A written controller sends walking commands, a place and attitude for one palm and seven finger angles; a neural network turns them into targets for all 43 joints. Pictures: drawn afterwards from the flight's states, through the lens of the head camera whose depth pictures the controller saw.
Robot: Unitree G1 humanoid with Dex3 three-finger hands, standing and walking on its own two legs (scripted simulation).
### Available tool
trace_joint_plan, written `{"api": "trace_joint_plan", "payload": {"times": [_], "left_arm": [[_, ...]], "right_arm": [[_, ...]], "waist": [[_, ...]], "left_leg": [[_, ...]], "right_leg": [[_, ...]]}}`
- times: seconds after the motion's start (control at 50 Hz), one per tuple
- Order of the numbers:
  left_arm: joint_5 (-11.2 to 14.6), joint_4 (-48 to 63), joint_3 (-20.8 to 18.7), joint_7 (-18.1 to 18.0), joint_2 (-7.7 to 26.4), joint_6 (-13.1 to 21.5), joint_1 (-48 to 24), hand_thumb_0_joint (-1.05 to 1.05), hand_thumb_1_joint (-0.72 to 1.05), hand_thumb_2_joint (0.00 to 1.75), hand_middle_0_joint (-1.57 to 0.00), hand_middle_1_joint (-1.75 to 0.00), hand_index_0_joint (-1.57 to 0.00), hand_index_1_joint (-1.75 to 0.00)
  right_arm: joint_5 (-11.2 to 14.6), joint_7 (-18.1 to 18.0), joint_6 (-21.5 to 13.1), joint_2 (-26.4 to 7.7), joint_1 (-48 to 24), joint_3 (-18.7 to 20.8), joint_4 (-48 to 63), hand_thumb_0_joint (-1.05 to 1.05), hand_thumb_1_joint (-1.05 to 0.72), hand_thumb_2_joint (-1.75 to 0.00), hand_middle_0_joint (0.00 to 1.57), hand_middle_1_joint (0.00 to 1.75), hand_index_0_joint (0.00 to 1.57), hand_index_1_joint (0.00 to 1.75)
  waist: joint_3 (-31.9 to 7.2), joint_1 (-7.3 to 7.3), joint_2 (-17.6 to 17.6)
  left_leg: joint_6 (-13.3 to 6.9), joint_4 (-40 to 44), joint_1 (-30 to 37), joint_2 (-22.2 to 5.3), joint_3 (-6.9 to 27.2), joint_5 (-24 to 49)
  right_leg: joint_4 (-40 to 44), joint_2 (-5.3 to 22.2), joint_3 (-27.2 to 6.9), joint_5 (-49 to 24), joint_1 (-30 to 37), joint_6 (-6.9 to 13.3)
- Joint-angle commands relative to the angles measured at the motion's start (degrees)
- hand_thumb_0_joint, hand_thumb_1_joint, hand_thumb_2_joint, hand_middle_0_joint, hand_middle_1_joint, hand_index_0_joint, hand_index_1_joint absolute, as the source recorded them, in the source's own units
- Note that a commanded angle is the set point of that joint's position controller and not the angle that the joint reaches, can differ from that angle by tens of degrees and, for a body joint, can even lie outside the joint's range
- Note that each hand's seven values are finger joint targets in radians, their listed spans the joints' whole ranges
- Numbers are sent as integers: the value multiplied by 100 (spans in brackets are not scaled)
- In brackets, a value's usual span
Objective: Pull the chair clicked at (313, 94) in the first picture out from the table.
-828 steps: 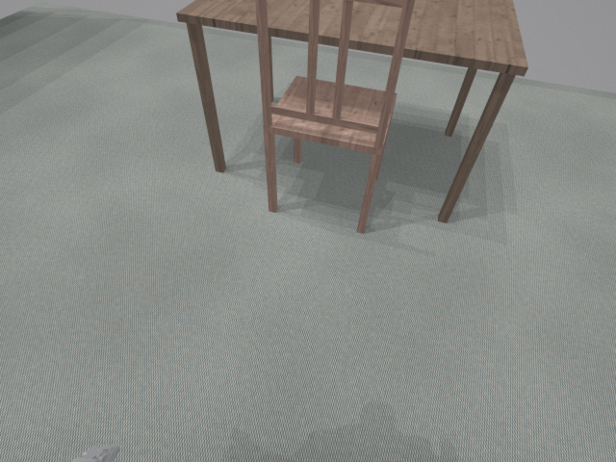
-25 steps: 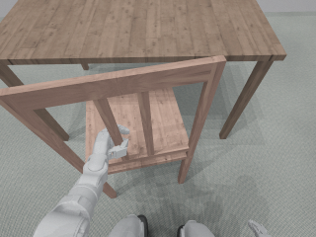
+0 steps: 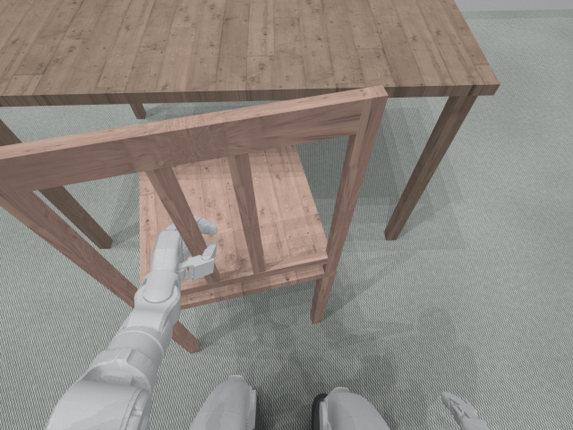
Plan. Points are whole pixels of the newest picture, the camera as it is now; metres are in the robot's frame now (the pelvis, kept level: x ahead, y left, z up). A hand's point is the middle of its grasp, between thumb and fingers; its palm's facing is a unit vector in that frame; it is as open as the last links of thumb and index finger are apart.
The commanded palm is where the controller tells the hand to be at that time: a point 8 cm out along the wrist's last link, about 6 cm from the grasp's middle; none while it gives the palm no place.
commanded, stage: step backward, pulling the chair out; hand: left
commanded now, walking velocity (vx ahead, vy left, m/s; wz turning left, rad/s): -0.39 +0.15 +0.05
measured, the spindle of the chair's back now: (192, 237) +0.39 +0.16 -0.03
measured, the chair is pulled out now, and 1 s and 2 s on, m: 0.17 0.27 0.36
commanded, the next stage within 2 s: none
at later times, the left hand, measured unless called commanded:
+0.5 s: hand (199, 280) +0.33 +0.14 -0.05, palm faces -0.06 -0.98 -0.19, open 5.5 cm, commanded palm +0.31 +0.19 -0.05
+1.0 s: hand (191, 317) +0.27 +0.15 -0.05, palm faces -0.04 -0.98 -0.18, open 5.5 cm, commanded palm +0.25 +0.20 -0.05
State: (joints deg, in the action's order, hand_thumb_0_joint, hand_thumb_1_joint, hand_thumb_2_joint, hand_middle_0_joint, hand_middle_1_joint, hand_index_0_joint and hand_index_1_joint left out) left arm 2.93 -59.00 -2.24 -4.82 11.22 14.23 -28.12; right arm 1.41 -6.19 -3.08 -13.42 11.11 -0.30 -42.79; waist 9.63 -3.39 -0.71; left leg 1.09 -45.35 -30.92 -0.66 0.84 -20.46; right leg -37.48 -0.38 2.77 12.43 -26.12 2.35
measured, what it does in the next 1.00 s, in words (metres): walks backwards: left foot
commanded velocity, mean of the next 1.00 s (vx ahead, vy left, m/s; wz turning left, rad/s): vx -0.38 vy -0.08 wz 0.01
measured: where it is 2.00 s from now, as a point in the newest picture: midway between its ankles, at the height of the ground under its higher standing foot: outside the picture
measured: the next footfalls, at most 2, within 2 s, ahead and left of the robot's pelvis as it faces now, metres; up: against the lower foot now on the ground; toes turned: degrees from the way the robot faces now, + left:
left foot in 0.20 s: -0.04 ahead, +0.20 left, +0.00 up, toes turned +3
right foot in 1.04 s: +0.02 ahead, -0.10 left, +0.00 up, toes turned -1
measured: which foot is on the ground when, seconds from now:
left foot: up 0.00-0.18, down 0.20-1.00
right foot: down 0.00-0.96, up 0.98-1.00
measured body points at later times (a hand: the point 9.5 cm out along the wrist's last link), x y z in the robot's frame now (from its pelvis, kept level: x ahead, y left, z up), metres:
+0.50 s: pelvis -0.03 +0.03 +0.00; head +0.05 +0.02 +0.44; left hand +0.33 +0.19 -0.04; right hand +0.06 -0.20 -0.14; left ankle -0.07 +0.20 -0.72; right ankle +0.08 -0.10 -0.72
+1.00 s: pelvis -0.10 +0.03 +0.01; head -0.01 +0.03 +0.45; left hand +0.27 +0.20 -0.04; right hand -0.01 -0.24 -0.12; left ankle -0.09 +0.19 -0.72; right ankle +0.01 -0.09 -0.71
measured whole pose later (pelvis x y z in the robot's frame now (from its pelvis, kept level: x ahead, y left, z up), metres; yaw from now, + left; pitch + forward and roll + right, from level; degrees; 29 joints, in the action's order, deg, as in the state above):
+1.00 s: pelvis -0.10 +0.03 +0.01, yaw +1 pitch +2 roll +1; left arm 1.6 -56.9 -0.2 -5.4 9.1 12.2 -28.8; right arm 0.8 -6.4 0.4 -15.0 12.8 1.7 -41.2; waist 8.8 -4.7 0.4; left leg 2.8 -35.9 -20.7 -2.8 0.1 -17.2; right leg -35.1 3.2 1.6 10.6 -28.8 -0.8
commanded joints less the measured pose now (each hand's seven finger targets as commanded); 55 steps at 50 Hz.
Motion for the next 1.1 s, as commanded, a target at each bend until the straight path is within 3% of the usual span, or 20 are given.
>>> {"api": "trace_joint_plan", "payload": {"times": [0.0,0.1,0.14,0.2,0.24,0.26,0.32,0.38,0.42,0.48,0.56,0.62,0.68,0.76,0.8,0.86,0.94,1.0,1.04,1.08], "left_arm": [[-202,1103,-214,-175,1080,220,-1583,0,90,90,-50,-145,-50,-145],[-150,1170,-135,-136,850,-4,-1421,0,90,90,-50,-145,-50,-145],[-152,1245,-34,-143,762,-83,-1389,0,90,90,-50,-145,-50,-145],[-165,1463,324,-4,267,-20,-1610,0,90,90,-50,-145,-50,-145],[-234,1998,518,43,150,110,-2001,0,90,90,-50,-145,-50,-145],[-258,1994,381,38,240,128,-1833,0,90,90,-50,-145,-50,-145],[-269,2034,350,46,193,192,-1496,0,90,90,-50,-145,-50,-145],[-323,1944,283,-3,304,269,-1620,0,90,90,-50,-145,-50,-145],[-273,1677,96,-49,599,242,-1545,0,90,90,-50,-145,-50,-145],[-307,1189,-48,-65,779,238,-1473,0,90,90,-50,-145,-50,-145],[-274,1080,99,-71,495,211,-1499,0,90,90,-50,-145,-50,-145],[-279,1473,186,-73,404,335,-1676,0,90,90,-50,-145,-50,-145],[-329,1482,201,-50,274,378,-1905,0,90,90,-50,-145,-50,-145],[-321,1097,-7,-125,768,415,-1861,0,90,90,-50,-145,-50,-145],[-313,924,-50,-115,821,360,-1711,0,90,90,-50,-145,-50,-145],[-226,938,58,-100,586,210,-1460,0,90,90,-50,-145,-50,-145],[-235,1473,178,-80,449,284,-1547,0,90,90,-50,-145,-50,-145],[-276,1560,206,-58,368,320,-1782,0,90,90,-50,-145,-50,-145],[-324,1463,282,-64,475,335,-1915,0,90,90,-50,-145,-50,-145],[-299,1324,27,-122,794,378,-1832,0,90,90,-50,-145,-50,-145]], "right_arm": [[-6,-22,-218,-696,99,206,412,0,-90,-90,20,30,20,30],[28,-59,-194,-775,302,217,297,0,-90,-90,20,30,20,30],[30,-130,-135,-837,422,263,310,0,-90,-90,20,30,20,30],[30,-101,22,-975,520,439,521,0,-90,-90,20,30,20,30],[-73,-80,123,-841,342,406,741,0,-90,-90,20,30,20,30],[-86,-33,188,-846,307,431,787,0,-90,-90,20,30,20,30],[-68,77,246,-847,320,457,889,0,-90,-90,20,30,20,30],[-86,106,269,-792,366,446,845,0,-90,-90,20,30,20,30],[-18,36,306,-820,521,497,696,0,-90,-90,20,30,20,30],[9,-16,211,-642,490,423,500,0,-90,-90,20,30,20,30],[-23,-84,106,-707,481,287,405,0,-90,-90,20,30,20,30],[-104,-74,188,-828,124,354,658,0,-90,-90,20,30,20,30],[-66,29,166,-777,481,465,583,0,-90,-90,20,30,20,30],[8,-23,149,-767,677,535,349,0,-90,-90,20,30,20,30],[29,-41,107,-702,434,447,406,0,-90,-90,20,30,20,30],[13,-93,107,-749,488,332,400,0,-90,-90,20,30,20,30],[-75,-66,238,-859,170,370,726,0,-90,-90,20,30,20,30],[-49,11,203,-810,434,446,676,0,-90,-90,20,30,20,30],[-54,10,188,-833,557,453,567,0,-90,-90,20,30,20,30],[-5,-40,212,-772,565,496,485,0,-90,-90,20,30,20,30]], "waist": [[-2577,210,595],[-2777,225,1031],[-2925,159,889],[-3068,116,396],[-3080,-23,-913],[-3073,32,-995],[-2746,92,-984],[-2530,28,-748],[-2796,-15,292],[-2890,100,1209],[-2797,52,731],[-2108,173,-1455],[-2381,81,-320],[-3098,-29,850],[-2933,136,940],[-2778,87,877],[-2304,222,-1537],[-2520,120,-429],[-2571,6,-468],[-3060,-13,270]], "left_leg": [[104,-1473,353,-71,731,-868],[133,640,801,-51,279,-677],[124,1797,1252,-294,117,455],[-137,2065,2108,-1114,246,3097],[-202,1649,2300,-1248,361,4455],[-204,1628,2202,-1352,429,4570],[-292,1578,1924,-1510,467,4200],[-111,1286,1480,-1355,234,3439],[82,827,1318,-936,68,1997],[140,16,1127,-210,-71,-975],[-70,1921,1542,-498,103,98],[-687,2478,405,-1681,1003,1300],[-461,1268,1390,-1500,720,3488],[176,325,1462,-493,-21,763],[117,-45,1117,-274,124,-823],[3,1393,1451,-454,137,-108],[-681,2414,575,-1684,1043,1715],[-458,1380,1469,-1500,738,3316],[-168,1306,1534,-1246,478,2918],[26,870,1628,-849,144,1888]], "right_leg": [[1440,2306,-1916,-1357,1540,837],[1040,1960,-1436,-3031,2273,441],[649,1779,-1160,-3323,2404,242],[326,887,-506,-2591,1877,-271],[-154,742,-217,-2934,1702,-315],[-294,619,-171,-2065,1659,-274],[-196,422,-106,-1149,1662,-167],[54,642,-258,-2374,1890,-94],[380,1132,-771,-3009,1894,125],[1485,1896,-1422,-1742,1552,379],[967,1308,-604,-741,1315,-67],[-719,368,-103,319,1376,-369],[194,469,-313,-1462,1665,-196],[1026,1643,-1291,-3359,1997,344],[1455,1964,-1430,-2050,1664,406],[1201,1503,-850,-1241,1538,76],[-463,392,-185,166,1635,-311],[321,531,-390,-1455,1737,-173],[547,837,-654,-2454,1759,-42],[842,1270,-1051,-2625,1788,107]]}}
